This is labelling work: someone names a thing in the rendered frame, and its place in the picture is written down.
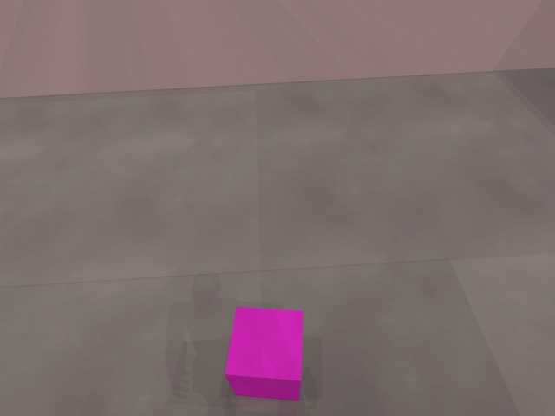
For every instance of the carton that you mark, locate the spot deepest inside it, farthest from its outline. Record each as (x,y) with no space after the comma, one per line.
(265,354)

